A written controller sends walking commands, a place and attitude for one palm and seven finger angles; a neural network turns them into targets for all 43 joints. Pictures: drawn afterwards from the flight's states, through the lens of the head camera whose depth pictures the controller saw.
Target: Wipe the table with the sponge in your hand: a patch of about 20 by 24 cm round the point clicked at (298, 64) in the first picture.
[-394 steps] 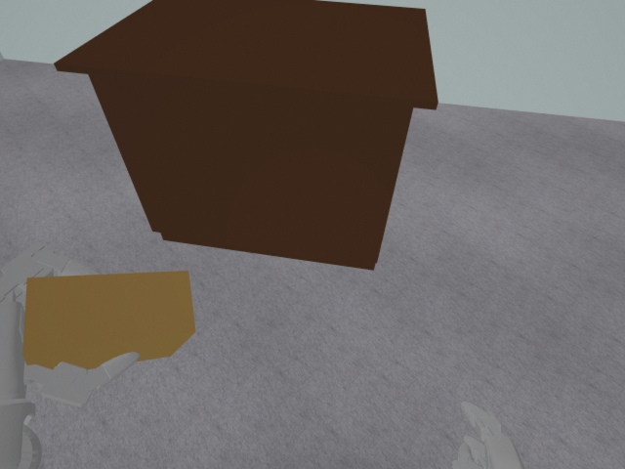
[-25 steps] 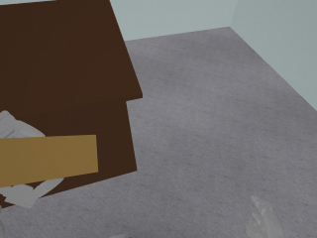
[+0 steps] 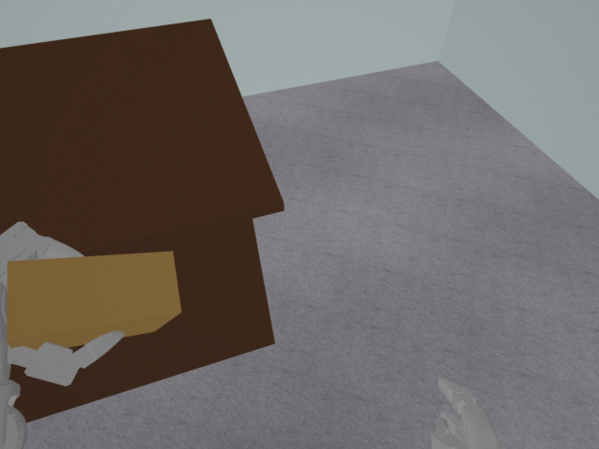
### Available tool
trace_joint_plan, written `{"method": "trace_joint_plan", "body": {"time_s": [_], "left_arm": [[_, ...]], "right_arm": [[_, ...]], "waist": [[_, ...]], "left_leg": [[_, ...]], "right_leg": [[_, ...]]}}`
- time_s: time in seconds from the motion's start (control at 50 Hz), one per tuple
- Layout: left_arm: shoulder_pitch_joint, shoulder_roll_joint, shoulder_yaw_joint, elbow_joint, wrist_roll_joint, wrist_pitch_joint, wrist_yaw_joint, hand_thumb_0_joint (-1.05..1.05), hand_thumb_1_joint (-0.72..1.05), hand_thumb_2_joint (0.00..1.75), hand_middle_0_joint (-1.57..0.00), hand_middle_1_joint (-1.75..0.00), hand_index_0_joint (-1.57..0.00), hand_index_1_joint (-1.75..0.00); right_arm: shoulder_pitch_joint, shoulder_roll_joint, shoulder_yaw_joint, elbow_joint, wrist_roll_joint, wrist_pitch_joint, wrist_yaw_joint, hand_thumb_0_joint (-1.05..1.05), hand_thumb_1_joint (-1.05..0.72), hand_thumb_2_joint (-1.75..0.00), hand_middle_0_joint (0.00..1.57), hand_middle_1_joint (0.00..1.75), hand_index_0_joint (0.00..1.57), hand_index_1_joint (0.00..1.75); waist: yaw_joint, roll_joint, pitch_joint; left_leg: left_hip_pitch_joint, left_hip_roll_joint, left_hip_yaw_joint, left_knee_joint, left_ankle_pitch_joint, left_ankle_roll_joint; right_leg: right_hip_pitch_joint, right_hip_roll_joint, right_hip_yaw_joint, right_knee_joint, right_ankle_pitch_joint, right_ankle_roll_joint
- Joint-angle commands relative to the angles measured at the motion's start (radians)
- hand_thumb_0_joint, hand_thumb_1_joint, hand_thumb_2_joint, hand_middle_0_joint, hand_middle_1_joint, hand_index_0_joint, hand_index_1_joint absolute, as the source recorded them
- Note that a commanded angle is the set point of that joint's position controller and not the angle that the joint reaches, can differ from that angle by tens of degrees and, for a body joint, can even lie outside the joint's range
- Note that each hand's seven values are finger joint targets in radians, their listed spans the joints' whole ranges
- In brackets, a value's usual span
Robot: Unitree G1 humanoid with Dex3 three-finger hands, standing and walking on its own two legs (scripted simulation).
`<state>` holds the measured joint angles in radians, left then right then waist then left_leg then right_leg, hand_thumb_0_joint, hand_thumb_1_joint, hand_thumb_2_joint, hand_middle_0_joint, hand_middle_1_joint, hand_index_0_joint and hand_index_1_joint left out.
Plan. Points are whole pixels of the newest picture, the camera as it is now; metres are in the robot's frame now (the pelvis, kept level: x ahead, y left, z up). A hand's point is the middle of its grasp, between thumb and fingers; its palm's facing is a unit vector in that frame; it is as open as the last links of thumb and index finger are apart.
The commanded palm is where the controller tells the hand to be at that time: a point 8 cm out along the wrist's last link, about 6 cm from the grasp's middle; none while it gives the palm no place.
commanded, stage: come to a stop and stand still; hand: left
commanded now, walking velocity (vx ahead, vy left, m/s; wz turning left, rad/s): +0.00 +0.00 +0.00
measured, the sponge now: (120, 300) +0.24 +0.20 +0.14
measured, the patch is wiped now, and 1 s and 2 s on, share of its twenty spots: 0.00 0.00 0.00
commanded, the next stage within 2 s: look again from close up in 0.78 s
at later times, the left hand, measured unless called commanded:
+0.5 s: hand (40, 361) +0.17 +0.23 +0.16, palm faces +0.38 -0.84 -0.39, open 10.1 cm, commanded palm +0.12 +0.28 +0.18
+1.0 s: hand out of the picture +0.21 +0.29 +0.19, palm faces +0.47 -0.78 -0.42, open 10.1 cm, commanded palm +0.12 +0.28 +0.18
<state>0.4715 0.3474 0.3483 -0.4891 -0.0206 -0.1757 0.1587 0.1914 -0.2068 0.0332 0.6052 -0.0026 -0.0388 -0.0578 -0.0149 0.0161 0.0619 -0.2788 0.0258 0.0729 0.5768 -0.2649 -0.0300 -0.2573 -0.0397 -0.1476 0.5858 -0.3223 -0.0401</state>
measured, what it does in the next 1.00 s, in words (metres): shifts its weight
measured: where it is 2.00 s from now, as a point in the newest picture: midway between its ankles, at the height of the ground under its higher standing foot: outside the picture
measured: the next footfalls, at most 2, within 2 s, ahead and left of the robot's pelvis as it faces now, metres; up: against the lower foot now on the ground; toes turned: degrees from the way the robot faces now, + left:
none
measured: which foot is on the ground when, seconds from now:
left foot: down 0.00-1.00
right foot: down 0.00-1.00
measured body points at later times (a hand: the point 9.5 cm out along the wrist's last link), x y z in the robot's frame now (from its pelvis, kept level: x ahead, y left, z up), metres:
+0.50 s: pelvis -0.04 +0.00 +0.00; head -0.04 -0.01 +0.45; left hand +0.14 +0.28 +0.18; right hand +0.10 -0.23 -0.09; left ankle +0.01 +0.12 -0.73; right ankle -0.03 -0.10 -0.73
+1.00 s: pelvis -0.05 +0.01 +0.00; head -0.02 +0.02 +0.45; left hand +0.18 +0.33 +0.21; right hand +0.11 -0.22 -0.08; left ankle +0.00 +0.12 -0.73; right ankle -0.03 -0.10 -0.73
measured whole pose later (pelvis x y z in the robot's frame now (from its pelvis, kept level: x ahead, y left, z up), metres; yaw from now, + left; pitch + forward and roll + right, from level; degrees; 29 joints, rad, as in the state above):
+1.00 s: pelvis -0.05 +0.01 +0.00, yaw -2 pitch -1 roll -1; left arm 0.19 0.46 0.44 -0.27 -0.03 -0.22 0.10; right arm 0.22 -0.22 0.01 0.61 0.00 -0.12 -0.03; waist 0.06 0.00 0.07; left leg -0.32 0.03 0.04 0.53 -0.21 0.01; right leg -0.26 0.01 -0.08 0.49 -0.22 -0.03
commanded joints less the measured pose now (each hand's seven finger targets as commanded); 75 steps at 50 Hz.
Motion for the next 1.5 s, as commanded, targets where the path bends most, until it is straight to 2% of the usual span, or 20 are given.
{"method": "trace_joint_plan", "body": {"time_s": [0.0, 0.04, 0.08, 0.18, 0.24, 0.3, 0.34, 0.42, 0.5, 0.68, 0.84, 0.86, 0.88, 0.9, 0.94, 1.02, 1.1, 1.24, 1.34, 1.48], "left_arm": [[-0.013, 0.204, 0.119, -0.307, -0.015, -0.075, 0.027, 0.00, 0.10, 1.30, -1.20, -1.60, -1.20, -1.60], [0.027, 0.193, 0.118, -0.296, -0.012, -0.085, 0.023, 0.00, 0.10, 1.30, -1.20, -1.60, -1.20, -1.60], [-0.026, 0.191, 0.111, -0.299, -0.003, -0.097, 0.022, 0.00, 0.10, 1.30, -1.20, -1.60, -1.20, -1.60], [-0.014, 0.172, 0.104, -0.237, -0.009, -0.092, 0.020, 0.00, 0.10, 1.30, -1.20, -1.60, -1.20, -1.60], [0.005, 0.158, 0.096, -0.186, -0.023, -0.069, 0.011, 0.00, 0.10, 1.30, -1.20, -1.60, -1.20, -1.60], [-0.048, 0.184, 0.099, -0.209, -0.033, -0.060, 0.016, 0.00, 0.10, 1.30, -1.20, -1.60, -1.20, -1.60], [-0.036, 0.186, 0.100, -0.178, -0.034, -0.053, 0.017, 0.00, 0.10, 1.30, -1.20, -1.60, -1.20, -1.60], [-0.087, 0.189, 0.090, -0.203, -0.026, -0.057, 0.014, 0.00, 0.10, 1.30, -1.20, -1.60, -1.20, -1.60], [-0.128, 0.173, 0.076, -0.207, -0.016, -0.071, 0.012, 0.00, 0.10, 1.30, -1.20, -1.60, -1.20, -1.60], [-0.063, 0.160, 0.071, -0.184, -0.020, -0.063, 0.016, 0.00, 0.10, 1.30, -1.20, -1.60, -1.20, -1.60], [-0.052, 0.172, 0.089, -0.201, -0.022, -0.062, 0.020, 0.00, 0.10, 1.30, -1.20, -1.60, -1.20, -1.60], [-1.055, 0.984, 0.681, -0.379, 0.104, -0.149, -0.005, 0.00, 0.10, 1.30, -1.20, -1.60, -1.20, -1.60], [-0.524, 0.395, 0.270, 0.152, 0.022, -0.100, -0.048, 0.00, 0.10, 1.30, -1.20, -1.60, -1.20, -1.60], [-0.405, 0.253, 0.197, 0.156, -0.007, -0.091, -0.050, 0.00, 0.10, 1.30, -1.20, -1.60, -1.20, -1.60], [-0.267, 0.162, 0.071, 0.035, -0.033, -0.125, -0.068, 0.00, 0.10, 1.30, -1.20, -1.60, -1.20, -1.60], [-0.105, 0.148, 0.033, -0.115, -0.029, -0.113, -0.065, 0.00, 0.10, 1.30, -1.20, -1.60, -1.20, -1.60], [-0.177, 0.278, 0.190, -0.187, -0.013, -0.125, -0.040, 0.00, 0.10, 1.30, -1.20, -1.60, -1.20, -1.60], [-0.201, 0.202, 0.135, -0.215, -0.018, -0.136, -0.042, 0.00, 0.10, 1.30, -1.20, -1.60, -1.20, -1.60], [-0.142, 0.149, 0.079, -0.169, -0.015, -0.108, -0.039, 0.00, 0.10, 1.30, -1.20, -1.60, -1.20, -1.60], [-0.135, 0.205, 0.139, -0.186, -0.029, -0.108, -0.032, 0.00, 0.10, 1.30, -1.20, -1.60, -1.20, -1.60]], "right_arm": [[-0.058, -0.104, -0.068, -0.186, 0.013, -0.036, -0.024, 0.00, -0.90, -0.90, 0.20, 0.30, 0.20, 0.30], [-0.063, -0.098, -0.057, -0.187, -0.006, -0.039, -0.019, 0.00, -0.90, -0.90, 0.20, 0.30, 0.20, 0.30], [-0.051, -0.108, -0.064, -0.175, -0.013, -0.058, -0.013, 0.00, -0.90, -0.90, 0.20, 0.30, 0.20, 0.30], [-0.027, -0.120, -0.074, -0.166, 0.006, -0.078, -0.002, 0.00, -0.90, -0.90, 0.20, 0.30, 0.20, 0.30], [-0.040, -0.113, -0.071, -0.173, 0.014, -0.067, -0.004, 0.00, -0.90, -0.90, 0.20, 0.30, 0.20, 0.30], [-0.045, -0.100, -0.062, -0.163, 0.009, -0.061, -0.008, 0.00, -0.90, -0.90, 0.20, 0.30, 0.20, 0.30], [-0.055, -0.091, -0.055, -0.158, 0.007, -0.056, -0.013, 0.00, -0.90, -0.90, 0.20, 0.30, 0.20, 0.30], [-0.082, -0.096, -0.049, -0.159, -0.001, -0.053, -0.026, 0.00, -0.90, -0.90, 0.20, 0.30, 0.20, 0.30], [-0.079, -0.110, -0.049, -0.165, -0.003, -0.065, -0.028, 0.00, -0.90, -0.90, 0.20, 0.30, 0.20, 0.30], [-0.048, -0.102, -0.055, -0.154, 0.003, -0.087, -0.016, 0.00, -0.90, -0.90, 0.20, 0.30, 0.20, 0.30], [-0.064, -0.103, -0.050, -0.159, 0.000, -0.079, -0.021, 0.00, -0.90, -0.90, 0.20, 0.30, 0.20, 0.30], [0.044, -0.147, -0.110, -0.135, -0.046, -0.133, -0.021, 0.00, -0.90, -0.90, 0.20, 0.30, 0.20, 0.30], [-0.006, -0.024, -0.053, -0.088, -0.013, -0.131, -0.014, 0.00, -0.90, -0.90, 0.20, 0.30, 0.20, 0.30], [-0.033, -0.084, -0.082, -0.162, 0.022, -0.146, 0.003, 0.00, -0.90, -0.90, 0.20, 0.30, 0.20, 0.30], [-0.021, -0.105, -0.071, -0.162, 0.020, -0.154, 0.028, 0.00, -0.90, -0.90, 0.20, 0.30, 0.20, 0.30], [-0.068, -0.115, -0.066, -0.192, 0.019, -0.164, 0.044, 0.00, -0.90, -0.90, 0.20, 0.30, 0.20, 0.30], [-0.083, -0.126, -0.061, -0.208, 0.010, -0.161, 0.030, 0.00, -0.90, -0.90, 0.20, 0.30, 0.20, 0.30], [-0.062, -0.124, -0.060, -0.192, -0.011, -0.175, 0.029, 0.00, -0.90, -0.90, 0.20, 0.30, 0.20, 0.30], [-0.061, -0.133, -0.067, -0.184, -0.012, -0.151, 0.041, 0.00, -0.90, -0.90, 0.20, 0.30, 0.20, 0.30], [-0.079, -0.133, -0.072, -0.213, -0.002, -0.096, 0.038, 0.00, -0.90, -0.90, 0.20, 0.30, 0.20, 0.30]], "waist": [[0.020, 0.037, -0.246], [0.019, 0.228, -0.187], [0.021, 0.257, -0.153], [0.008, 0.177, -0.203], [0.008, 0.024, -0.188], [-0.001, -0.063, -0.176], [0.001, -0.090, -0.133], [0.008, -0.014, -0.069], [0.017, 0.101, -0.063], [0.014, -0.006, -0.148], [0.018, 0.060, -0.126], [0.079, -0.164, 0.015], [0.037, -0.209, -0.153], [0.068, -0.022, -0.194], [0.060, 0.056, -0.187], [0.061, 0.007, -0.121], [0.059, 0.088, -0.125], [0.042, 0.096, -0.229], [0.027, 0.034, -0.217], [0.023, 0.024, -0.214]], "left_leg": [[0.128, 0.150, -0.097, -0.147, 0.509, 0.037], [0.103, 0.247, -0.215, -0.211, 0.632, 0.098], [0.070, 0.261, -0.204, -0.228, 0.592, 0.111], [0.117, 0.205, -0.120, -0.134, 0.536, 0.070], [-0.007, 0.123, -0.058, -0.097, 0.199, 0.023], [0.022, 0.044, -0.039, -0.008, 0.033, 0.007], [0.025, 0.042, -0.056, -0.015, 0.006, 0.017], [0.044, 0.080, -0.091, -0.123, -0.013, 0.037], [-0.049, 0.122, -0.143, -0.256, -0.111, 0.051], [0.015, 0.073, -0.071, -0.129, 0.038, 0.035], [-0.004, 0.099, -0.103, -0.186, 0.026, 0.042], [-0.136, 0.075, -0.032, 0.015, 0.029, 0.047], [-0.020, -0.044, -0.049, 0.065, 0.038, 0.044], [0.068, -0.019, -0.053, -0.026, 0.056, 0.030], [0.074, -0.021, -0.046, -0.109, 0.057, 0.031], [0.035, 0.053, -0.133, -0.263, -0.097, 0.056], [-0.046, 0.098, -0.187, -0.361, -0.169, 0.070], [0.112, 0.052, -0.099, -0.193, 0.227, 0.043], [0.114, 0.031, -0.067, -0.124, 0.224, 0.044], [0.072, 0.026, -0.060, -0.056, 0.326, 0.054]], "right_leg": [[0.126, -0.090, 0.122, -0.034, 0.382, 0.033], [0.022, -0.009, 0.093, 0.040, 0.003, 0.054], [0.009, 0.004, 0.093, 0.061, -0.116, 0.049], [0.096, 0.008, 0.087, -0.148, 0.115, 0.053], [0.127, -0.060, 0.182, -0.161, 0.299, 0.026], [0.011, -0.160, 0.297, -0.249, 0.201, -0.026], [-0.038, -0.162, 0.287, -0.281, 0.063, -0.025], [-0.097, -0.094, 0.230, -0.286, -0.108, 0.007], [0.003, -0.016, 0.162, -0.213, -0.088, 0.033], [0.034, -0.063, 0.216, -0.243, 0.068, 0.019], [0.038, -0.026, 0.176, -0.220, 0.049, 0.030], [-0.076, -0.104, 0.326, -0.378, 0.223, 0.081], [-0.035, -0.158, 0.339, -0.297, 0.217, -0.023], [-0.012, -0.179, 0.421, -0.271, 0.197, -0.054], [0.069, -0.111, 0.291, -0.266, 0.106, -0.006], [0.030, -0.014, 0.182, -0.245, -0.091, 0.028], [0.109, 0.032, 0.136, -0.141, 0.012, 0.033], [0.132, 0.013, 0.138, -0.167, 0.257, 0.017], [0.101, 0.001, 0.166, -0.150, 0.298, -0.003], [0.126, -0.024, 0.165, -0.063, 0.399, -0.016]]}}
